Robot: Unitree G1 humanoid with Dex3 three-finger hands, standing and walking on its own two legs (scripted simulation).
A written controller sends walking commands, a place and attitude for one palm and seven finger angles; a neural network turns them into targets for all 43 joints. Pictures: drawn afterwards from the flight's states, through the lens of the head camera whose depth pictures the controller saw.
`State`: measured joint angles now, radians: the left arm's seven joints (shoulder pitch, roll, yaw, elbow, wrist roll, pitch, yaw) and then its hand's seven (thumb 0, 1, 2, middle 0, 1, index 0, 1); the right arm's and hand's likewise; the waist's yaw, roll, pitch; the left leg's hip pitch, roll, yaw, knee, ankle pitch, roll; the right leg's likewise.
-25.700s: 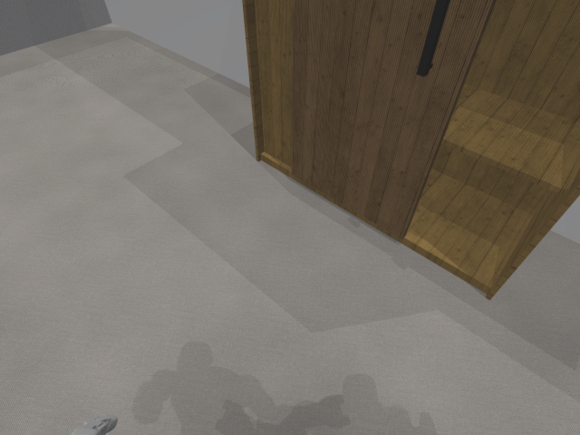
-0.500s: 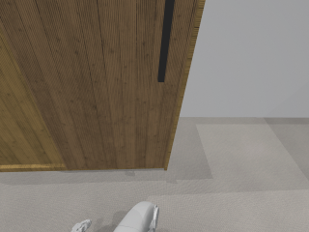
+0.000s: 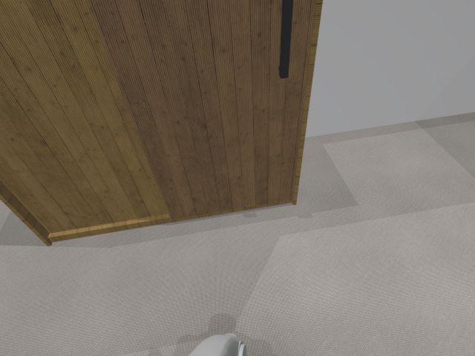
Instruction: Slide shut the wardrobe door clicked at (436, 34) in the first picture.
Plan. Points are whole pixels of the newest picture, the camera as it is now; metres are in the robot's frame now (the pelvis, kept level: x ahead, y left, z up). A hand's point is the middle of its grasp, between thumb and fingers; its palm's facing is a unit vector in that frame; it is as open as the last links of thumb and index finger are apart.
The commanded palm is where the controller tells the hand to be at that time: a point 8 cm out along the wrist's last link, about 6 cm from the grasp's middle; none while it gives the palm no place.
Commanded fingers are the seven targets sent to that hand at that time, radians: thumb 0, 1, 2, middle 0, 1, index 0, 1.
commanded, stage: relax the arm and regain balance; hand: left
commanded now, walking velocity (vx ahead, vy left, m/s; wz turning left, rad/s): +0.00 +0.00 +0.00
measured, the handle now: (284, 22) +0.97 -0.14 +0.18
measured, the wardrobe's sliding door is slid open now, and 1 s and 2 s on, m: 0.00 0.00 0.00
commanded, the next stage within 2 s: step back with the hand held close in 1.30 s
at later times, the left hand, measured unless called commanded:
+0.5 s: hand out of the picture -0.10 +0.32 -0.12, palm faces +0.11 -0.91 -0.40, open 16.4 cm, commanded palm none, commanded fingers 0.00 -0.50 0.30 -0.15 -0.30 -0.15 -0.30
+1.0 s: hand out of the picture -0.18 +0.29 -0.13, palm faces +0.05 -0.96 -0.28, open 16.2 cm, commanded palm none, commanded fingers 0.00 -0.50 0.30 -0.15 -0.30 -0.15 -0.30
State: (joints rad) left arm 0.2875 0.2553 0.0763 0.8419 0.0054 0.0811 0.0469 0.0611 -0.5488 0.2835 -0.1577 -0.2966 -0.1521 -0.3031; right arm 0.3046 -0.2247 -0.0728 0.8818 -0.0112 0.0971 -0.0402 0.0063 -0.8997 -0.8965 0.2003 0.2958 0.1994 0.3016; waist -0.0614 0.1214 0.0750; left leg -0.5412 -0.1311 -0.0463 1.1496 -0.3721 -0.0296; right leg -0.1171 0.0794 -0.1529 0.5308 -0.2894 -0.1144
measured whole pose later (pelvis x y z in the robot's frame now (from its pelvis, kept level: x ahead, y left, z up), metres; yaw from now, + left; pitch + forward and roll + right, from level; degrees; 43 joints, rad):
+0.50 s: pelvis -0.20 +0.08 +0.00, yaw +2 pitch -4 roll +2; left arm 0.25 0.23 0.08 0.83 0.02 0.06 0.06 0.10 -0.54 0.29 -0.16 -0.30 -0.15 -0.30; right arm 0.28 -0.19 -0.07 0.89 -0.03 0.10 0.00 0.01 -0.91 -0.90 0.20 0.30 0.20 0.30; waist -0.03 0.07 0.03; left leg -0.44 -0.04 -0.01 1.10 -0.40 -0.01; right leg -0.33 0.01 -0.03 0.64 -0.25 -0.08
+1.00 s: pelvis -0.30 +0.10 +0.00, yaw +0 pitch -1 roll +3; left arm 0.19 0.16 0.03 0.83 0.01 0.02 0.04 0.08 -0.49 0.30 -0.16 -0.30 -0.15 -0.30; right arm 0.27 -0.18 -0.06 0.94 -0.02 0.04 0.00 0.01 -0.91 -0.90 0.19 0.29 0.19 0.30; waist -0.02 0.01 0.03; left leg -0.18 -0.02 0.02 0.51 -0.30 0.00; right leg -0.39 0.05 0.06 0.63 -0.21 -0.06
